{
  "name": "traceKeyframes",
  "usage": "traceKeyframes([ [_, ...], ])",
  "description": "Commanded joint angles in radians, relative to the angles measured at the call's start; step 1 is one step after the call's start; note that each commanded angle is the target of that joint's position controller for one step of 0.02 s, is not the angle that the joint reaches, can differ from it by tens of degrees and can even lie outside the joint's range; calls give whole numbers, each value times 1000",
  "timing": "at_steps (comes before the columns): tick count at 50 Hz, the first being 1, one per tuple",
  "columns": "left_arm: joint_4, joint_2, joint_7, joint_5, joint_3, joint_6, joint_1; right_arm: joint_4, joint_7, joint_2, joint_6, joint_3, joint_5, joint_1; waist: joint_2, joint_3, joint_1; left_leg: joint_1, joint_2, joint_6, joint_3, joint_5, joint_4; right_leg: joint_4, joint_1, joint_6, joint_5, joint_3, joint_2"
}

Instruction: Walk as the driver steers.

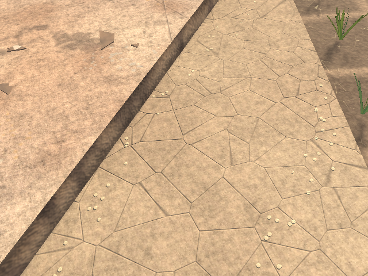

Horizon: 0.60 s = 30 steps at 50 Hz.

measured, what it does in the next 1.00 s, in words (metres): walks ahead, turning left: left foot, then right foot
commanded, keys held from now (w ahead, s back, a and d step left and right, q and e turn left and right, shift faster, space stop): w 0.06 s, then w+q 0.64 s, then w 0.30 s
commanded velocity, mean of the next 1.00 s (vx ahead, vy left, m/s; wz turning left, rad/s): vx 0.49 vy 0.00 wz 0.25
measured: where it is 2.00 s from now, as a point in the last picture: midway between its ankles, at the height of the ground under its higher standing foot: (186, 215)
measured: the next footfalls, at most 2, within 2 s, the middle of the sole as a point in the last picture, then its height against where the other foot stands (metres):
left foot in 0.36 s outside the picture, level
right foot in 0.82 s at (222, 234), level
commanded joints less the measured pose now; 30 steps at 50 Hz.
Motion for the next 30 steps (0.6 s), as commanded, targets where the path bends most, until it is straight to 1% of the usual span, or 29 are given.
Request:
traceKeyframes([
  [1,-74,138,18,4,24,-25,-4,-71,5,-81,-28,-16,-13,-119,-132,39,-8,-278,35,-16,-47,179,-89,-285,224,-169,223,301,-241],
  [3,-60,147,30,6,26,-27,35,-72,6,-41,-21,-4,-8,-148,-116,37,1,-232,13,-25,-32,273,-207,-282,223,-148,362,216,-209],
  [4,-55,152,34,7,27,-27,45,-74,9,-25,-18,2,-3,-165,-123,43,7,-211,3,-24,-22,321,-267,-286,220,-135,394,174,-196],
  [6,-43,153,39,9,27,-30,68,-84,17,-8,-14,12,9,-217,-142,65,30,-166,-9,-14,-3,404,-371,-306,204,-116,382,117,-185],
  [9,-18,147,37,12,25,-37,97,-102,32,-3,-9,22,20,-276,-146,120,54,-141,-10,11,8,454,-455,-339,210,-112,313,77,-207],
  [11,-3,151,35,11,28,-36,97,-114,44,-10,-10,25,22,-296,-135,148,55,-152,-11,36,6,428,-487,-334,257,-110,341,54,-234],
  [12,2,155,35,9,30,-34,92,-120,50,-15,-12,26,22,-300,-131,152,50,-153,-14,52,7,400,-499,-319,288,-105,390,41,-247],
  [13,4,160,37,8,32,-31,81,-124,56,-22,-14,24,20,-295,-129,146,41,-139,-24,68,14,362,-509,-290,319,-97,484,23,-255],
  [14,1,171,39,10,35,-27,67,-122,60,-35,-15,19,19,-272,-138,119,24,-94,-49,86,31,319,-509,-239,345,-86,656,1,-257],
  [15,-2,185,44,14,39,-22,59,-115,60,-55,-13,10,18,-230,-159,73,3,-28,-81,103,54,272,-492,-168,375,-73,861,-15,-256],
  [16,-5,196,47,20,41,-13,51,-97,57,-83,-9,-5,18,-149,-176,11,-37,70,-120,122,78,230,-480,-51,396,-58,1045,-35,-246],
  [17,-12,202,50,22,40,-3,27,-58,50,-118,-4,-26,18,1,-160,-68,-116,265,-158,150,96,256,-514,149,347,-29,1129,-73,-213],
  [18,-33,198,54,29,33,-6,24,-30,36,-169,5,-46,12,164,-95,-165,-181,586,-47,202,-78,262,-488,424,100,4,912,-74,-190],
  [19,-59,60,28,36,-12,-31,141,-18,33,-253,5,-65,8,265,177,-312,-110,981,233,414,-647,42,-546,871,-361,85,108,-31,17],
  [20,-55,110,14,11,-8,-73,76,-8,27,-178,10,-43,12,269,137,-364,-144,1011,263,400,-852,-66,-714,986,-487,60,-229,137,51],
  [21,-101,167,7,-26,7,-96,-41,-21,20,-148,10,-36,12,202,102,-200,-148,890,234,342,-704,-55,-740,983,-574,36,-171,148,-11],
  [22,-119,170,12,-22,3,-108,-104,-47,18,-127,7,-27,12,124,-14,-109,-114,713,196,309,-584,27,-759,904,-542,24,-87,134,-59],
  [23,-124,167,21,3,9,-109,-132,-62,17,-104,5,-19,8,69,-80,-40,-73,554,158,292,-505,119,-781,818,-491,31,-48,120,-88],
  [24,-130,167,27,16,16,-98,-120,-76,13,-89,2,-11,-4,39,-63,-15,-32,445,127,287,-452,180,-808,763,-420,38,-25,121,-115],
  [25,-135,156,29,23,17,-85,-101,-84,10,-84,3,-10,-3,24,-35,-4,-8,380,107,291,-428,203,-830,723,-386,51,-22,117,-125],
  [26,-140,140,32,28,15,-74,-88,-87,6,-89,3,-11,2,25,-14,7,3,328,97,297,-397,233,-843,678,-370,66,-20,105,-131],
  [27,-149,130,34,32,12,-64,-97,-86,0,-98,2,-13,4,36,-6,19,5,279,86,298,-362,265,-851,630,-364,82,1,90,-130],
  [28,-167,122,37,35,9,-58,-132,-87,-6,-113,1,-17,4,50,-3,34,-1,243,72,293,-331,291,-857,565,-368,98,50,76,-126],
  [30,-197,105,38,38,1,-56,-220,-85,-18,-134,4,-23,9,84,0,49,-31,207,30,259,-283,285,-850,395,-350,112,206,62,-103],
])
Keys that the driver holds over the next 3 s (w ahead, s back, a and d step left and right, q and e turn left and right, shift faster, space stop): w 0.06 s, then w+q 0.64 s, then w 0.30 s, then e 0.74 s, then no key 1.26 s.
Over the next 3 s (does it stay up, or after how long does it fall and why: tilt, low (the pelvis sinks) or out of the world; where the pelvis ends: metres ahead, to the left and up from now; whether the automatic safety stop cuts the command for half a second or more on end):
stays up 0.75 0.10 -0.01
